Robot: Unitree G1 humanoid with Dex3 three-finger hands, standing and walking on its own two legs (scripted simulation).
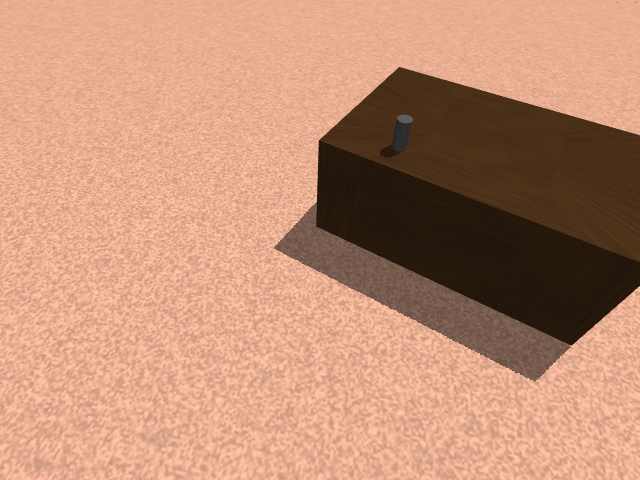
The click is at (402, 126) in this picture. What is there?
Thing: squat round
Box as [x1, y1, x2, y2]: [391, 115, 412, 151]
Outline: 408,115 399,115 397,117 391,146 393,149 398,151 402,151 406,147 412,122 412,118
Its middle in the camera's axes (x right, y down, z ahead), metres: +0.29 -0.39 +1.34
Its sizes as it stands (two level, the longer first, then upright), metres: 0.054 0.054 0.113
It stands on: a support 0.45 m high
